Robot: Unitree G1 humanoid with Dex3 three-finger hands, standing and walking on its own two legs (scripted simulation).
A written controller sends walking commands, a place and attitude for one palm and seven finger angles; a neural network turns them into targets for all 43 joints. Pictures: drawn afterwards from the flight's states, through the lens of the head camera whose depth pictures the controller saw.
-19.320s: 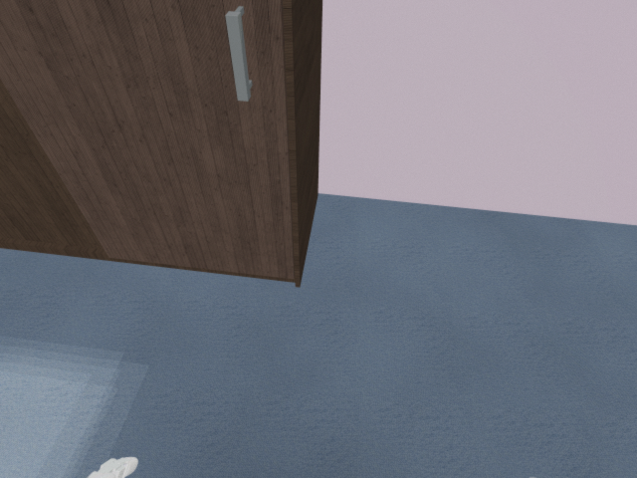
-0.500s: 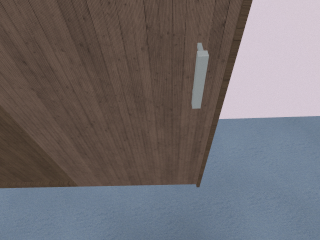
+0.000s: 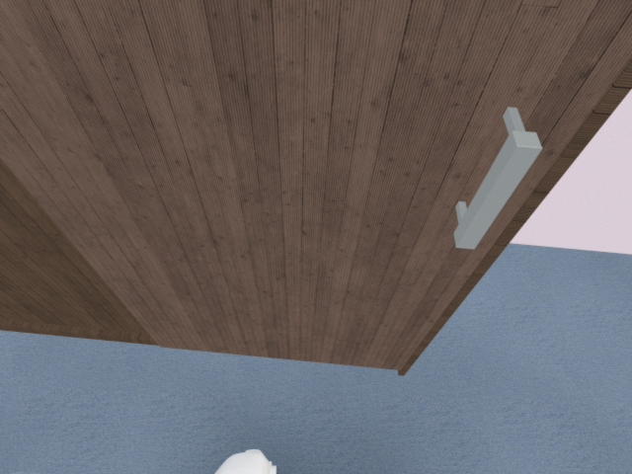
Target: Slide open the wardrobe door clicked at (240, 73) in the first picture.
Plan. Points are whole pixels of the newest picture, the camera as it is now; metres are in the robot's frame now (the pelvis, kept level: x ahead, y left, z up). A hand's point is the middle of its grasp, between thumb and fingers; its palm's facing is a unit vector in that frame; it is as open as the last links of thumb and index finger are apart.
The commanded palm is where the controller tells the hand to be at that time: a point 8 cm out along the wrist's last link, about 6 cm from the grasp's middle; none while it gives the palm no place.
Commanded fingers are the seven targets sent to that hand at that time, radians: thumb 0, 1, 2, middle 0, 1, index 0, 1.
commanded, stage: come to a stop and stand still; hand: right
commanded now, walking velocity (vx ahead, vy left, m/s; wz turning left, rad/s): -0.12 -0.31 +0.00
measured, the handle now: (486, 183) +0.43 -0.17 +0.14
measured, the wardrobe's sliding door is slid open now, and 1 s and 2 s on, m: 0.00 0.00 0.00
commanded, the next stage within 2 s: none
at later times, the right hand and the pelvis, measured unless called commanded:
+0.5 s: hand out of the picture -0.06 -0.22 -0.17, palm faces +0.14 +0.97 -0.19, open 7.4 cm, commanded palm none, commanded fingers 0.00 -0.90 -0.90 0.20 0.30 0.20 0.30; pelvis -0.07 -0.03 +0.02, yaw -3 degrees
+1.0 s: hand out of the picture -0.01 -0.18 -0.16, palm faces -0.05 +0.96 -0.27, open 7.3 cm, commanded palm none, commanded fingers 0.00 -0.90 -0.90 0.20 0.30 0.20 0.30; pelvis -0.05 +0.01 +0.00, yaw +1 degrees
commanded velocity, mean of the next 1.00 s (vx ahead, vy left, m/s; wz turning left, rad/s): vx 0.06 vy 0.01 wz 0.00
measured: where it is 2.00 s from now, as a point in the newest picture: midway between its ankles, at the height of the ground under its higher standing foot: outside the picture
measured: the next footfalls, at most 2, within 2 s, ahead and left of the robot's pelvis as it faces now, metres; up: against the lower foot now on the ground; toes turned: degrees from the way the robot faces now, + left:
right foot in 0.42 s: -0.06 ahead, -0.14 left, +0.00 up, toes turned -6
left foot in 0.90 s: -0.02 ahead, +0.13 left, +0.00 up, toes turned +5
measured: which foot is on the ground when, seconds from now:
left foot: down 0.00-0.42, up 0.44-0.88, down 0.90-1.00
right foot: up 0.00-0.40, down 0.42-1.00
